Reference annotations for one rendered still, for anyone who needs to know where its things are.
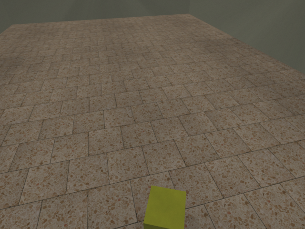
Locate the carton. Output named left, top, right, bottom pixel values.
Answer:
left=143, top=186, right=186, bottom=229

